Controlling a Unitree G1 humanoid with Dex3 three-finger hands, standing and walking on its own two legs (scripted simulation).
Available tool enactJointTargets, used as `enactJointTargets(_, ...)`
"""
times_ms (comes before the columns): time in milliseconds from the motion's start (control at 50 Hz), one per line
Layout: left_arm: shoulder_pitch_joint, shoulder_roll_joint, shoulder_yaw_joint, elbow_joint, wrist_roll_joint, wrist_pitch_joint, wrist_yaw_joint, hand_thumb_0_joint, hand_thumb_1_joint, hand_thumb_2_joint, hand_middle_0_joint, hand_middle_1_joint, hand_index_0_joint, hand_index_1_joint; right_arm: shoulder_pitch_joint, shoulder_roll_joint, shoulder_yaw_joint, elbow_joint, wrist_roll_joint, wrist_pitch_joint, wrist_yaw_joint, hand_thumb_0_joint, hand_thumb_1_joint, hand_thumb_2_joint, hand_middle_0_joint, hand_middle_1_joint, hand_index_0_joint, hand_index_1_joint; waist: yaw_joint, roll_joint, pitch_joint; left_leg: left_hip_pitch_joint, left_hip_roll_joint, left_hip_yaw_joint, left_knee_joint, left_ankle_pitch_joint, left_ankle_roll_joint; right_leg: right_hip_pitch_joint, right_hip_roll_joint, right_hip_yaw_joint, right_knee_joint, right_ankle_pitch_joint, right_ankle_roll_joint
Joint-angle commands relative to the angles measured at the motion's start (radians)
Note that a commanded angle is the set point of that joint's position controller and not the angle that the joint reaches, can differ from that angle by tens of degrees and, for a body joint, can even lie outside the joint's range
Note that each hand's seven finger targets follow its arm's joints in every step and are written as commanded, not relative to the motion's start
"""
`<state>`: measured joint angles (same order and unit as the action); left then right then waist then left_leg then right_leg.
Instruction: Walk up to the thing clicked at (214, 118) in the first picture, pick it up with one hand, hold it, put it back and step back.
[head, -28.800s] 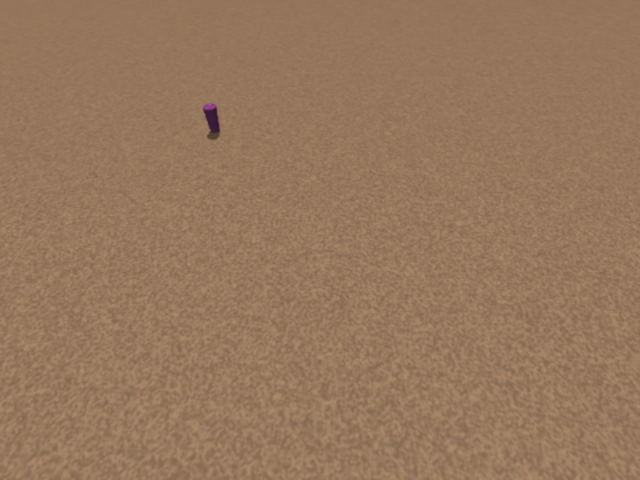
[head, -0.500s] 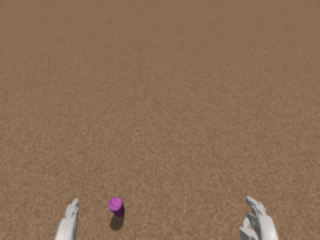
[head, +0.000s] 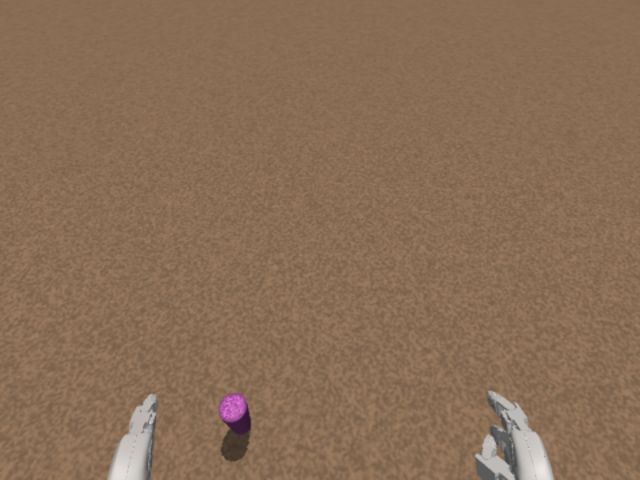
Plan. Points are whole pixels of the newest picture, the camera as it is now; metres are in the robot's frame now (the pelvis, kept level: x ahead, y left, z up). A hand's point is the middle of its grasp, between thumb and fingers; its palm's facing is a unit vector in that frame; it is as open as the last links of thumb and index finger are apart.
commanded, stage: home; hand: left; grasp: from the side
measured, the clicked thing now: (237, 416) +0.40 +0.25 -0.65
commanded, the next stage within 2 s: stand in 0.26 s
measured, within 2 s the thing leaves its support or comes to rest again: neither
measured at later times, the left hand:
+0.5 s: hand (187, 464) +0.17 +0.18 -0.06, palm faces +0.11 -0.96 -0.27, open 16.7 cm
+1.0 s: hand out of the picture +0.10 +0.24 -0.11, palm faces -0.01 -0.94 -0.35, open 7.6 cm
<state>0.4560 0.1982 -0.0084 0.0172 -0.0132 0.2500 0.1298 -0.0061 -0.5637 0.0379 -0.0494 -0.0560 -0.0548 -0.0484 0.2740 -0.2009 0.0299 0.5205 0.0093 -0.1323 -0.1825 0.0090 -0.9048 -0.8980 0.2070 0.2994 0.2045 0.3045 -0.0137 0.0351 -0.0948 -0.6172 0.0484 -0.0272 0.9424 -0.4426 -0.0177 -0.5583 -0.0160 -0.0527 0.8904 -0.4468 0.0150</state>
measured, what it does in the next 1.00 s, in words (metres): stands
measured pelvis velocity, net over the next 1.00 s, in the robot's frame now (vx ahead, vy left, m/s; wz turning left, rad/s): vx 0.01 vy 0.00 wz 0.00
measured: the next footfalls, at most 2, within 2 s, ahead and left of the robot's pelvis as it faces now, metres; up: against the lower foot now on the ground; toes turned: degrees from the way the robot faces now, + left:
none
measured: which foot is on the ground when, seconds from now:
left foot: down 0.00-1.00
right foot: down 0.00-1.00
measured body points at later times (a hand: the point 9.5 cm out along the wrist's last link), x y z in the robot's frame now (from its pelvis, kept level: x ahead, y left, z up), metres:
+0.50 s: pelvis +0.01 +0.00 +0.00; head +0.03 +0.00 +0.45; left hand +0.16 +0.23 -0.04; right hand +0.17 -0.24 -0.07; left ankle +0.02 +0.13 -0.69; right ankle +0.00 -0.13 -0.69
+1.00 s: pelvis +0.01 +0.00 +0.03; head +0.03 +0.01 +0.48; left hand +0.10 +0.29 -0.09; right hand +0.10 -0.29 -0.09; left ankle +0.02 +0.13 -0.69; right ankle +0.00 -0.13 -0.69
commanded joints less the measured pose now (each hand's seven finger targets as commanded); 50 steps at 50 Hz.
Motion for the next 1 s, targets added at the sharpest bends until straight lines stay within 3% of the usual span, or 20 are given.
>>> enactJointTargets(0, -0.033, 0.1, 0.055, -0.191, 0.013, -0.049, 0.011, 0.0, -0.585, 0.036, -0.045, -0.052, -0.045, -0.051, -0.067, -0.113, -0.047, -0.159, -0.003, -0.059, -0.009, 0.0, -0.9, -0.901, 0.2, 0.3, 0.2, 0.3, -0.006, 0.0, -0.11, 0.106, -0.029, 0.02, -0.163, 0.16, 0.016, 0.027, 0.043, -0.018, -0.14, 0.144, -0.022)
enactJointTargets(100, -0.067, 0.124, 0.067, -0.232, 0.013, -0.053, 0.015, 0.0, -0.589, 0.033, -0.045, -0.051, -0.045, -0.05, -0.064, -0.115, -0.048, -0.155, -0.003, -0.06, -0.01, 0.0, -0.9, -0.901, 0.2, 0.3, 0.2, 0.3, 0.0, 0.025, -0.113, 0.112, -0.028, 0.017, -0.17, 0.166, 0.013, 0.025, 0.044, -0.019, -0.135, 0.147, -0.024)
enactJointTargets(160, -0.005, 0.073, 0.028, -0.152, 0.013, -0.042, 0.009, 0.0, -0.559, 0.051, -0.048, -0.056, -0.048, -0.055, -0.067, -0.111, -0.044, -0.155, -0.006, -0.061, -0.009, 0.0, -0.9, -0.9, 0.2, 0.3, 0.2, 0.3, -0.011, -0.002, -0.09, 0.096, -0.028, 0.016, -0.161, 0.182, 0.016, 0.021, 0.045, -0.022, -0.135, 0.165, -0.022)
enactJointTargets(200, -0.057, 0.125, 0.073, -0.225, 0.014, -0.052, 0.016, 0.0, -0.582, 0.038, -0.046, -0.052, -0.046, -0.052, -0.067, -0.113, -0.048, -0.154, -0.004, -0.059, -0.01, 0.0, -0.9, -0.9, 0.2, 0.3, 0.2, 0.3, 0.005, 0.02, -0.104, 0.104, -0.027, 0.017, -0.164, 0.18, 0.014, 0.029, 0.042, -0.02, -0.136, 0.16, -0.024)
enactJointTargets(220, -0.066, 0.13, 0.067, -0.227, 0.016, -0.055, 0.015, 0.0, -0.59, 0.033, -0.045, -0.051, -0.045, -0.05, -0.061, -0.121, -0.05, -0.153, -0.003, -0.06, -0.011, 0.0, -0.9, -0.901, 0.2, 0.3, 0.2, 0.3, -0.002, 0.022, -0.106, 0.112, -0.028, 0.02, -0.165, 0.174, 0.013, 0.019, 0.042, -0.016, -0.136, 0.152, -0.023)
enactJointTargets(260, 0.022, 0.069, 0.032, -0.142, 0.014, -0.044, 0.008, 0.0, -0.606, 0.024, -0.043, -0.048, -0.043, -0.047, -0.062, -0.109, -0.045, -0.156, -0.005, -0.059, -0.008, 0.0, -0.9, -0.901, 0.2, 0.3, 0.2, 0.3, -0.009, -0.015, -0.091, 0.099, -0.029, 0.022, -0.15, 0.204, 0.017, 0.029, 0.041, -0.017, -0.138, 0.186, -0.019)
enactJointTargets(340, -0.032, 0.108, 0.058, -0.192, 0.014, -0.046, 0.011, 0.0, -0.574, 0.042, -0.047, -0.053, -0.047, -0.053, -0.062, -0.116, -0.05, -0.155, -0.006, -0.055, -0.009, 0.0, -0.9, -0.901, 0.2, 0.3, 0.2, 0.3, -0.006, -0.001, -0.117, 0.108, -0.031, 0.025, -0.144, 0.222, 0.018, 0.039, 0.038, -0.013, -0.137, 0.208, -0.017)
enactJointTargets(380, -0.03, 0.097, 0.05, -0.178, 0.014, -0.047, 0.01, 0.0, -0.414, 0.202, -0.2, -0.213, -0.2, -0.213, -0.063, -0.114, -0.049, -0.153, -0.005, -0.056, -0.008, 0.0, -0.9, -0.9, 0.2, 0.3, 0.2, 0.3, -0.006, -0.001, -0.1, 0.101, -0.03, 0.026, -0.15, 0.202, 0.017, 0.028, 0.039, -0.014, -0.137, 0.189, -0.018)
enactJointTargets(400, -0.026, 0.092, 0.048, -0.174, 0.013, -0.045, 0.011, 0.0, -0.334, 0.282, -0.2, -0.293, -0.2, -0.293, -0.063, -0.113, -0.047, -0.154, -0.007, -0.055, -0.008, 0.0, -0.9, -0.9, 0.2, 0.3, 0.2, 0.3, -0.007, 0.008, -0.109, 0.106, -0.03, 0.023, -0.151, 0.203, 0.016, 0.033, 0.04, -0.015, -0.135, 0.188, -0.019)
enactJointTargets(460, -0.071, 0.126, 0.073, -0.229, 0.012, -0.051, 0.015, 0.0, -0.094, 0.522, -0.2, -0.3, -0.2, -0.301, -0.061, -0.117, -0.05, -0.154, -0.003, -0.055, -0.01, 0.0, -0.9, -0.9, 0.2, 0.3, 0.2, 0.3, -0.002, 0.013, -0.119, 0.115, -0.029, 0.023, -0.153, 0.206, 0.015, 0.032, 0.04, -0.014, -0.135, 0.19, -0.019)
enactJointTargets(480, -0.021, 0.1, 0.053, -0.159, 0.015, -0.043, 0.011, 0.0, -0.014, 0.602, -0.2, -0.3, -0.2, -0.301, -0.066, -0.114, -0.047, -0.154, -0.005, -0.055, -0.01, 0.0, -0.9, -0.9, 0.2, 0.3, 0.2, 0.3, -0.006, -0.006, -0.103, 0.105, -0.031, 0.026, -0.149, 0.2, 0.017, 0.027, 0.04, -0.015, -0.14, 0.186, -0.016)
enactJointTargets(540, -0.018, 0.083, 0.04, -0.153, 0.012, -0.041, 0.01, 0.0, 0.226, 0.842, -0.2, -0.3, -0.2, -0.301, -0.068, -0.112, -0.046, -0.156, -0.005, -0.055, -0.01, 0.0, -0.9, -0.9, 0.2, 0.3, 0.2, 0.3, -0.008, -0.011, -0.084, 0.092, -0.032, 0.026, -0.15, 0.186, 0.019, 0.022, 0.038, -0.013, -0.145, 0.177, -0.016)
enactJointTargets(620, -0.043, 0.118, 0.066, -0.206, 0.012, -0.046, 0.013, 0.0, 0.546, 0.9, -0.2, -0.3, -0.2, -0.301, -0.066, -0.115, -0.049, -0.159, -0.004, -0.054, -0.011, 0.0, -0.9, -0.9, 0.2, 0.3, 0.2, 0.3, -0.004, -0.004, -0.106, 0.1, -0.035, 0.031, -0.145, 0.183, 0.021, 0.034, 0.033, -0.007, -0.152, 0.177, -0.015)
enactJointTargets(640, -0.007, 0.085, 0.041, -0.155, 0.012, -0.039, 0.009, 0.0, 0.626, 0.9, -0.2, -0.3, -0.2, -0.301, -0.07, -0.114, -0.046, -0.159, -0.004, -0.055, -0.01, 0.0, -0.9, -0.9, 0.2, 0.3, 0.2, 0.3, -0.007, -0.02, -0.094, 0.098, -0.034, 0.031, -0.148, 0.18, 0.021, 0.025, 0.036, -0.01, -0.15, 0.173, -0.015)
enactJointTargets(660, -0.195, 0.239, 0.097, 0.196, 0.108, -0.156, -0.036, 0.0, 0.706, 0.9, -0.2, -0.3, -0.2, -0.301, -0.121, -0.265, -0.096, 0.055, -0.116, 0.019, 0.05, 0.0, -0.9, -0.9, 0.2, 0.3, 0.2, 0.3, 0.027, -0.093, 0.051, 0.117, 0.0, -0.031, -0.188, 0.279, 0.055, 0.133, -0.054, 0.091, -0.182, 0.214, -0.079)
enactJointTargets(680, -0.173, 0.259, 0.104, 0.259, 0.12, -0.202, -0.061, 0.0, 0.786, 0.9, -0.2, -0.3, -0.2, -0.301, -0.101, -0.25, -0.103, 0.097, -0.123, 0.049, 0.084, 0.0, -0.9, -0.9, 0.2, 0.3, 0.2, 0.3, 0.026, -0.15, -0.008, 0.149, 0.002, 0.006, -0.165, 0.267, 0.075, 0.161, -0.083, 0.131, -0.204, 0.263, -0.104)
enactJointTargets(720, -0.178, 0.276, 0.09, 0.338, 0.094, -0.253, -0.086, 0.0, 0.9, 0.9, -0.2, -0.3, -0.2, -0.301, -0.101, -0.244, -0.106, 0.113, -0.095, 0.067, 0.116, 0.0, -0.9, -0.9, 0.2, 0.3, 0.2, 0.3, 0.013, -0.087, -0.033, 0.199, -0.007, -0.015, -0.187, 0.274, 0.085, 0.191, -0.092, 0.16, -0.218, 0.281, -0.113)
enactJointTargets(780, -0.221, 0.263, 0.08, 0.459, 0.062, -0.275, -0.103, 0.0, 0.9, 0.9, -0.2, -0.3, -0.2, -0.301, -0.106, -0.243, -0.109, 0.163, -0.063, 0.067, 0.153, 0.0, -0.9, -0.9, 0.2, 0.3, 0.2, 0.3, 0.028, -0.057, -0.037, 0.267, -0.005, -0.022, -0.242, 0.266, 0.08, 0.194, -0.084, 0.132, -0.238, 0.268, -0.087)
enactJointTargets(860, -0.272, 0.275, 0.075, 0.6, 0.06, -0.286, -0.099, 0.0, 0.9, 0.9, -0.2, -0.3, -0.2, -0.301, -0.122, -0.247, -0.109, 0.236, -0.064, 0.079, 0.165, 0.0, -0.9, -0.9, 0.2, 0.3, 0.2, 0.3, 0.025, -0.034, 0.021, 0.284, 0.011, -0.048, -0.342, 0.235, 0.078, 0.212, -0.076, 0.111, -0.285, 0.222, -0.071)
enactJointTargets(980, -0.274, 0.29, 0.07, 0.77, 0.048, -0.292, -0.092, 0.0, 0.9, 0.9, -0.2, -0.3, -0.2, -0.301, -0.109, -0.261, -0.106, 0.334, -0.054, 0.088, 0.162, 0.0, -0.9, -0.9, 0.2, 0.3, 0.2, 0.3, 0.026, -0.027, 0.015, 0.365, 0.031, -0.056, -0.415, 0.384, 0.068, 0.334, -0.09, 0.104, -0.352, 0.368, -0.057)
